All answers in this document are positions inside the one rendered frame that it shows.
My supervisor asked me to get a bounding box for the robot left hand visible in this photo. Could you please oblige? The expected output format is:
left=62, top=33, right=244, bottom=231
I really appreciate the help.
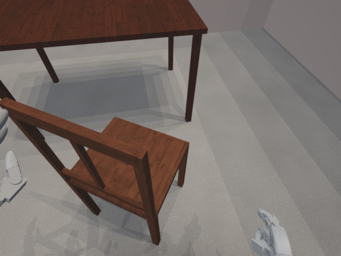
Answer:
left=0, top=109, right=27, bottom=206

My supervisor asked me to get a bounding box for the robot right hand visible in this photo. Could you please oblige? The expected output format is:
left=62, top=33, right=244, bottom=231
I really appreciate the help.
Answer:
left=251, top=209, right=294, bottom=256

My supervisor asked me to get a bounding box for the table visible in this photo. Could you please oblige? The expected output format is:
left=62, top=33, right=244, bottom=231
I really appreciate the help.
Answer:
left=0, top=0, right=208, bottom=140

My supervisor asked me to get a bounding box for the chair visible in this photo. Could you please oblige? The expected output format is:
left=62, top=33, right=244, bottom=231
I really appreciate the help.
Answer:
left=0, top=97, right=189, bottom=245

